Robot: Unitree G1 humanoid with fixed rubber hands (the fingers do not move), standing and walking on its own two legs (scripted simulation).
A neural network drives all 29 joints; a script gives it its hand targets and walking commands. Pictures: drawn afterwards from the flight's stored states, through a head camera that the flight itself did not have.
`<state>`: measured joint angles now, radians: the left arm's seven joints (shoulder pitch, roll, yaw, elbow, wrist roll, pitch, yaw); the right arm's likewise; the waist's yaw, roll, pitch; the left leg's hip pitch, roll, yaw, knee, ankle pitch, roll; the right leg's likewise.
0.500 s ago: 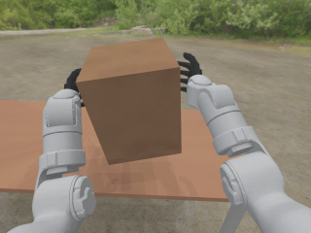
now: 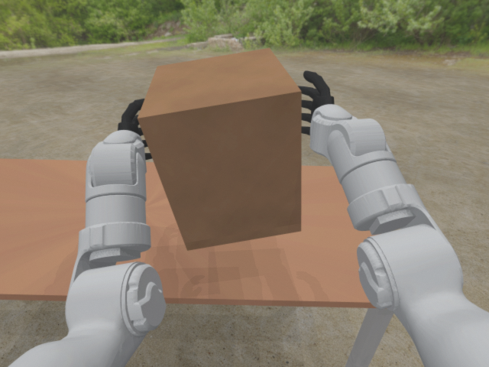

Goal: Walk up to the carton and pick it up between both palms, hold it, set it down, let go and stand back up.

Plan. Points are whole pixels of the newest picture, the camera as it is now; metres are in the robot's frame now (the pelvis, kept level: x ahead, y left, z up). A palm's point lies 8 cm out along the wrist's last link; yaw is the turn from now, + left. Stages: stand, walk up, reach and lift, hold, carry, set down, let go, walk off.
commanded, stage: hold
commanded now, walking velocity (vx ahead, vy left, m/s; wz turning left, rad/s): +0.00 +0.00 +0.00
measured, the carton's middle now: (228, 148) +0.42 +0.01 +0.26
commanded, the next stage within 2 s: set down in 1.34 s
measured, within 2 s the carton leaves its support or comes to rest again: neither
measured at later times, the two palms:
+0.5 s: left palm (133, 149) +0.37 +0.16 +0.28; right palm (320, 128) +0.37 -0.13 +0.31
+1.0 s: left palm (116, 146) +0.37 +0.19 +0.28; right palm (302, 114) +0.38 -0.10 +0.33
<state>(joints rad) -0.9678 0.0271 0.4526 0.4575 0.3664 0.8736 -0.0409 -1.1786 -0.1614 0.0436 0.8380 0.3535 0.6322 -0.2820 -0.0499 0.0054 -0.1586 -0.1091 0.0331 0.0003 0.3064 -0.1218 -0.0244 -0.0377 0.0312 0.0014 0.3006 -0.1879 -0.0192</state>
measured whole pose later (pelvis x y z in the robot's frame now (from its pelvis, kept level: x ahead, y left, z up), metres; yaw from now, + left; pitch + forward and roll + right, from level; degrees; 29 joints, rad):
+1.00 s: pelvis +0.00 -0.01 +0.00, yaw +4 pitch -3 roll -1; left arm -0.97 0.12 0.37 0.47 0.33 0.87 -0.08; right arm -1.19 -0.08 -0.08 0.83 0.30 0.64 -0.32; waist -0.11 -0.05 -0.17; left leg -0.15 0.02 -0.07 0.33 -0.13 -0.04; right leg -0.03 0.04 -0.05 0.28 -0.19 -0.03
